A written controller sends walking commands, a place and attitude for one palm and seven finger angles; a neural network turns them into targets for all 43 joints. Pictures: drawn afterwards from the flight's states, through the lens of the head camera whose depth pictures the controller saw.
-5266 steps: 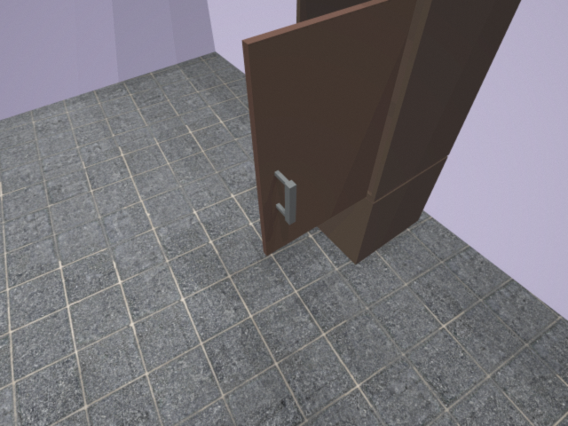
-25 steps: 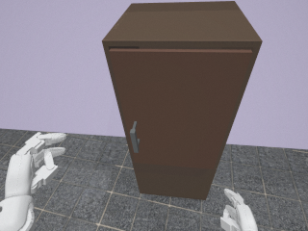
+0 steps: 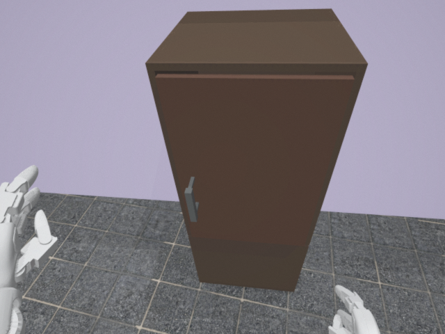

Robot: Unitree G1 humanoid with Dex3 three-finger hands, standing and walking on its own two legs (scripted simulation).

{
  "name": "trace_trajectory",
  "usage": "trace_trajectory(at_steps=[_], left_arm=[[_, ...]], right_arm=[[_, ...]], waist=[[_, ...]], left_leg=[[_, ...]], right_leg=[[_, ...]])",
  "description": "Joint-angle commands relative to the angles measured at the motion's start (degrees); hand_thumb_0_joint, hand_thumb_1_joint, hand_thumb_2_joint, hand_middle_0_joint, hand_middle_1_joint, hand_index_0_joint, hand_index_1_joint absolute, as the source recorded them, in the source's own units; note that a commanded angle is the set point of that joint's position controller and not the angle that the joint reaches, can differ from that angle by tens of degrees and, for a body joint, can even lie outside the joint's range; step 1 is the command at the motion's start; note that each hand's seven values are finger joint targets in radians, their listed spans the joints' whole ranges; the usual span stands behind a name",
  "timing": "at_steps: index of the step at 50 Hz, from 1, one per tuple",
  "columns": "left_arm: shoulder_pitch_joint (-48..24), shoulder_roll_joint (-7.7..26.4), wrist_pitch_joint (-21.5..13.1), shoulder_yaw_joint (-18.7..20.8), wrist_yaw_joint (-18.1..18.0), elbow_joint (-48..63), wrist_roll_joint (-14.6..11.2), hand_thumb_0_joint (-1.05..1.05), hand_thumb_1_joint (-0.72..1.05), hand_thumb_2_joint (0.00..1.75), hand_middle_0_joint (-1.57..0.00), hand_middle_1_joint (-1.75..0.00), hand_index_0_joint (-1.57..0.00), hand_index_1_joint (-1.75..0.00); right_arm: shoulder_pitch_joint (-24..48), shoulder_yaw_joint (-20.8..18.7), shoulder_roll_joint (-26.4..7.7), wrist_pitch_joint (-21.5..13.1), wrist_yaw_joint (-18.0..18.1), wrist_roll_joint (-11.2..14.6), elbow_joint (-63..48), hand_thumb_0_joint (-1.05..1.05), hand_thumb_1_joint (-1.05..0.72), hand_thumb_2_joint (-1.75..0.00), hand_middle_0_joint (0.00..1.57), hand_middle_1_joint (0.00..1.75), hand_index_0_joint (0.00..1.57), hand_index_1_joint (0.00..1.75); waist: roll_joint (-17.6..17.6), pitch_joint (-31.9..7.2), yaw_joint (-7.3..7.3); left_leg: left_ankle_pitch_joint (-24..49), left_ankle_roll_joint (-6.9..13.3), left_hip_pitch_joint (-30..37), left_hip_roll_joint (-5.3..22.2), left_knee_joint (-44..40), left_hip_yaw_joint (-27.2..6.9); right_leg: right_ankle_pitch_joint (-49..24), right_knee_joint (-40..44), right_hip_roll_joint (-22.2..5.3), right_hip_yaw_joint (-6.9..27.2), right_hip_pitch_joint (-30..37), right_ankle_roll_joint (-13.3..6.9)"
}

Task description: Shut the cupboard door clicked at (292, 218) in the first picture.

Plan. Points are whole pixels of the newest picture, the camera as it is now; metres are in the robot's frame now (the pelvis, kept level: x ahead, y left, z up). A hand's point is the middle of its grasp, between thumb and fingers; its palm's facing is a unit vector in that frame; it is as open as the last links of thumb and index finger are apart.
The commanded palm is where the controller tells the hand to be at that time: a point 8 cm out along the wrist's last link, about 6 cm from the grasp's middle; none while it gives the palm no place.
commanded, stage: draw the hand back to the body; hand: left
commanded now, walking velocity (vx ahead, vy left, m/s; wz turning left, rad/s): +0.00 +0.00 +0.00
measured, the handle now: (193, 199) +0.49 +0.15 -0.10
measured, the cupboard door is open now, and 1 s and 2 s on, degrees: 0 0 0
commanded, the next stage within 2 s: step back with the hand held close in 0.02 s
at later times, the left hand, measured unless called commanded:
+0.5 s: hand (35, 242) +0.19 +0.29 +0.16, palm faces +0.38 -0.77 -0.51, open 7.4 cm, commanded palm +0.12 +0.32 +0.17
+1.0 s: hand out of the picture +0.11 +0.30 +0.16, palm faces +0.48 -0.76 -0.44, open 7.4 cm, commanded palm +0.05 +0.33 +0.17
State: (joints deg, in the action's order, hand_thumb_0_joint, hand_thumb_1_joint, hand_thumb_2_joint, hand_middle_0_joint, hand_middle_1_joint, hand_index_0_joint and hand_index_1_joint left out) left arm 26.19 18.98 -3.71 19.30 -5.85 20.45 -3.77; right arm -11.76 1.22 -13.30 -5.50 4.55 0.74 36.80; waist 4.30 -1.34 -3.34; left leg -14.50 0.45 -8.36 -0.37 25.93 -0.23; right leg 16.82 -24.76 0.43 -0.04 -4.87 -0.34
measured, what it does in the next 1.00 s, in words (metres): shifts its weight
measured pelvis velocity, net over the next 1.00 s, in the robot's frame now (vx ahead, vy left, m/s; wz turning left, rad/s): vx -0.09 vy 0.02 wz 0.02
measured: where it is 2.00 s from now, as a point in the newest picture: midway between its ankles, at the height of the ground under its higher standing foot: outside the picture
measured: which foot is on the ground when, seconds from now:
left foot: down 0.00-1.00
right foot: down 0.00-1.00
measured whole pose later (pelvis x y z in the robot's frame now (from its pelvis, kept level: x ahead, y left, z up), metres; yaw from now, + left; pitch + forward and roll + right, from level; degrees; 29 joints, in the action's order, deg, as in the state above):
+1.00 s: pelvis -0.09 +0.02 -0.01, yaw +1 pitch +0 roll -3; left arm 29.3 22.8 -13.1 24.7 -9.4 26.2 -1.1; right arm -13.7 0.5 -13.2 -4.1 4.9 0.3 34.3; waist 1.4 -0.6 0.4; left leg -11.4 2.6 -24.8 0.2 34.7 -0.8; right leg 11.5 -30.2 1.2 -0.5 -19.2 1.4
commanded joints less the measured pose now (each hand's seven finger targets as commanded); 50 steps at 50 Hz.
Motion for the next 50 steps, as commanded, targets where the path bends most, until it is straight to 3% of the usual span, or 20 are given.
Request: trace_trajectory(at_steps=[1, 7, 8, 9, 11, 15, 18, 21, 25, 29, 33, 34, 36, 39, 40, 44, 45, 46, 49, 50], left_arm=[[-5.47, 12.37, -4.57, 8.25, -1.16, 11.76, -0.29, 0.00, 0.90, 0.90, -0.20, -0.30, -0.20, -0.30], [-5.85, 11.38, -4.79, 7.27, -0.84, 10.89, -0.36, 0.00, 0.90, 0.90, -0.20, -0.30, -0.20, -0.30], [-9.95, 16.72, -6.80, 12.37, -1.36, 13.26, 0.02, 0.00, 0.90, 0.90, -0.20, -0.30, -0.20, -0.30], [-9.28, 17.26, -7.60, 13.03, -1.54, 11.85, 0.26, 0.00, 0.90, 0.90, -0.20, -0.30, -0.20, -0.30], [-2.87, 12.60, -8.23, 8.68, -1.16, 9.54, 0.27, 0.00, 0.90, 0.90, -0.20, -0.30, -0.20, -0.30], [0.41, 14.04, -9.16, 10.29, -1.82, 12.77, 0.03, 0.00, 0.90, 0.90, -0.20, -0.30, -0.20, -0.30], [1.14, 15.46, -8.75, 11.57, -2.19, 14.57, -0.20, 0.00, 0.90, 0.90, -0.20, -0.30, -0.20, -0.30], [2.96, 15.63, -7.80, 11.95, -2.42, 14.67, -0.44, 0.00, 0.90, 0.90, -0.20, -0.30, -0.20, -0.30], [4.72, 15.50, -7.29, 11.91, -2.82, 14.81, -0.52, 0.00, 0.90, 0.90, -0.20, -0.30, -0.20, -0.30], [4.42, 16.84, -7.99, 13.14, -3.33, 16.53, -0.06, 0.00, 0.90, 0.90, -0.20, -0.30, -0.20, -0.30], [4.15, 15.48, -9.17, 12.59, -3.59, 16.86, 0.47, 0.00, 0.90, 0.90, -0.20, -0.30, -0.20, -0.30], [3.90, 17.34, -9.64, 14.36, -3.73, 17.20, 0.78, 0.00, 0.90, 0.90, -0.20, -0.30, -0.20, -0.30], [3.15, 15.41, -10.30, 12.63, -3.74, 17.36, 0.95, 0.00, 0.90, 0.90, -0.20, -0.30, -0.20, -0.30], [2.05, 16.74, -11.41, 13.67, -4.18, 17.96, 1.51, 0.00, 0.90, 0.90, -0.20, -0.30, -0.20, -0.30], [1.95, 14.97, -11.62, 12.21, -4.17, 17.67, 1.42, 0.00, 0.90, 0.90, -0.20, -0.30, -0.20, -0.30], [0.29, 16.37, -12.59, 13.12, -4.64, 17.21, 2.12, 0.00, 0.90, 0.90, -0.20, -0.30, -0.20, -0.30], [-0.21, 14.39, -12.83, 11.30, -4.53, 17.95, 2.13, 0.00, 0.90, 0.90, -0.20, -0.30, -0.20, -0.30], [-0.61, 14.98, -13.11, 11.83, -4.66, 17.98, 2.34, 0.00, 0.90, 0.90, -0.20, -0.30, -0.20, -0.30], [-0.59, 16.65, -13.70, 13.53, -4.80, 18.22, 2.82, 0.00, 0.90, 0.90, -0.20, -0.30, -0.20, -0.30], [-0.14, 15.10, -13.96, 12.50, -4.66, 18.50, 2.74, 0.00, 0.90, 0.90, -0.20, -0.30, -0.20, -0.30]], right_arm=[[8.66, -1.79, -4.47, -3.68, 0.36, 0.05, -9.96, 0.00, -0.90, -0.90, 0.20, 0.30, 0.20, 0.30], [8.79, -2.09, -4.68, -3.65, 0.33, 0.18, -10.01, 0.00, -0.90, -0.90, 0.20, 0.30, 0.20, 0.30], [7.97, -2.70, -6.79, -2.36, 0.07, 0.47, -11.23, 0.00, -0.90, -0.90, 0.20, 0.30, 0.20, 0.30], [8.05, -2.59, -6.15, -1.78, 0.15, 0.45, -10.65, 0.00, -0.90, -0.90, 0.20, 0.30, 0.20, 0.30], [7.71, -3.19, -6.26, -0.71, -0.05, 0.11, -10.03, 0.00, -0.90, -0.90, 0.20, 0.30, 0.20, 0.30], [7.30, -3.87, -7.00, 0.67, 0.36, 0.09, -10.92, 0.00, -0.90, -0.90, 0.20, 0.30, 0.20, 0.30], [7.03, -4.16, -7.11, 2.25, 0.86, 0.23, -12.22, 0.00, -0.90, -0.90, 0.20, 0.30, 0.20, 0.30], [6.84, -4.21, -7.16, 3.63, 1.03, 0.34, -13.23, 0.00, -0.90, -0.90, 0.20, 0.30, 0.20, 0.30], [6.81, -4.30, -7.13, 4.43, 1.05, 0.55, -13.89, 0.00, -0.90, -0.90, 0.20, 0.30, 0.20, 0.30], [6.75, -4.52, -7.96, 4.02, 1.25, 0.41, -14.06, 0.00, -0.90, -0.90, 0.20, 0.30, 0.20, 0.30], [6.01, -4.17, -7.78, 3.07, 1.30, 0.49, -14.25, 0.00, -0.90, -0.90, 0.20, 0.30, 0.20, 0.30], [6.15, -4.39, -8.18, 2.73, 1.40, 0.31, -14.05, 0.00, -0.90, -0.90, 0.20, 0.30, 0.20, 0.30], [5.64, -4.17, -7.75, 1.95, 1.27, 0.45, -13.97, 0.00, -0.90, -0.90, 0.20, 0.30, 0.20, 0.30], [4.97, -4.38, -8.36, 0.69, 1.33, -0.02, -13.07, 0.00, -0.90, -0.90, 0.20, 0.30, 0.20, 0.30], [4.66, -4.10, -7.69, 0.32, 1.30, -0.01, -12.88, 0.00, -0.90, -0.90, 0.20, 0.30, 0.20, 0.30], [4.56, -4.23, -8.50, -1.11, 1.34, -0.37, -12.00, 0.00, -0.90, -0.90, 0.20, 0.30, 0.20, 0.30], [4.44, -3.94, -7.91, -1.44, 1.20, -0.27, -12.02, 0.00, -0.90, -0.90, 0.20, 0.30, 0.20, 0.30], [4.53, -4.03, -8.10, -1.78, 1.20, -0.35, -11.96, 0.00, -0.90, -0.90, 0.20, 0.30, 0.20, 0.30], [4.69, -4.24, -8.77, -2.43, 1.08, -0.61, -11.65, 0.00, -0.90, -0.90, 0.20, 0.30, 0.20, 0.30], [4.70, -3.98, -7.99, -2.51, 0.99, -0.54, -11.79, 0.00, -0.90, -0.90, 0.20, 0.30, 0.20, 0.30]], waist=[[-1.02, -1.54, -0.67], [-0.95, -0.88, -0.43], [-1.28, 1.25, 1.96], [-3.08, 1.73, 1.95], [-5.80, 0.36, 2.61], [-0.50, -6.54, 2.74], [-1.14, -9.84, 2.62], [-1.27, -10.55, 2.60], [-1.55, -9.43, 2.67], [0.74, -7.51, 2.67], [0.87, -5.50, 3.05], [0.94, -5.38, 2.97], [0.14, -4.22, 3.39], [0.19, -3.78, 3.49], [0.00, -3.62, 3.68], [1.03, -2.33, 3.62], [1.76, -2.41, 3.78], [2.29, -1.99, 3.68], [3.99, -1.85, 3.46], [4.24, -2.48, 3.50]], left_leg=[[12.19, 1.10, 2.25, 1.06, -3.47, 1.44], [9.44, 1.27, 2.90, 1.16, -4.09, 1.66], [5.23, 2.26, -1.49, 1.84, -0.50, 0.15], [3.64, 2.12, -1.72, 1.31, 1.21, -0.63], [4.50, 1.86, -2.12, 1.36, 3.06, -0.69], [17.22, 1.58, -0.41, 3.16, -0.18, -1.35], [28.03, 1.37, 0.28, 4.13, -0.48, -1.60], [30.21, 1.14, -0.76, 4.76, -0.61, -1.89], [23.50, 1.26, -4.70, 5.16, -2.30, -2.54], [10.96, 2.17, -11.41, 5.74, -5.17, -3.80], [-5.03, 3.47, -21.11, 6.33, -7.84, -5.45], [-8.47, 3.80, -23.06, 6.44, -8.33, -5.93], [-13.13, 3.86, -24.84, 6.08, -7.68, -5.83], [-16.06, 3.78, -25.94, 5.83, -6.99, -6.35], [-15.76, 3.65, -25.61, 5.84, -6.93, -6.31], [-19.56, 3.91, -28.01, 6.38, -7.42, -7.22], [-20.25, 3.97, -28.79, 6.61, -7.79, -7.62], [-21.44, 4.12, -29.79, 6.87, -8.01, -7.57], [-23.88, 4.65, -33.80, 7.94, -9.52, -8.96], [-23.75, 4.99, -35.29, 8.42, -9.60, -8.98]], right_leg=[[-13.04, 4.33, -0.90, -1.38, -3.71, -0.02], [-9.47, 5.49, -0.80, -1.01, -4.72, 0.15], [-9.35, 9.04, -4.07, 4.32, -9.08, -0.22], [-8.50, 10.60, -5.81, 6.26, -10.48, -0.96], [-8.49, 10.38, -7.40, 6.28, -11.86, -1.69], [-20.29, 3.18, -5.30, 1.98, -6.63, -0.59], [-27.06, -0.45, -3.45, 0.43, -3.51, 0.41], [-28.22, -1.91, -3.03, 0.42, -2.47, 0.51], [-23.86, -2.02, -2.81, 0.87, -2.38, 0.68], [-16.69, -2.15, -1.72, 1.27, -1.38, 1.11], [-12.24, -4.19, -0.94, 1.85, 2.11, 1.30], [-11.72, -4.33, -0.68, 2.15, 3.02, 1.38], [-9.23, -3.73, -1.07, 3.01, 1.76, 1.13], [-4.72, -2.61, -1.02, 3.57, 0.04, 0.89], [-4.14, -2.65, -1.15, 3.38, -0.64, 0.79], [0.19, -2.62, -0.16, 3.69, -1.35, 0.94], [0.53, -3.49, -0.06, 3.26, -0.86, 0.91], [1.10, -3.92, 0.20, 3.39, -0.62, 1.03], [-0.79, -7.06, 1.68, 2.96, 1.87, 1.20], [-3.06, -9.00, 1.75, 2.94, 3.53, 1.18]])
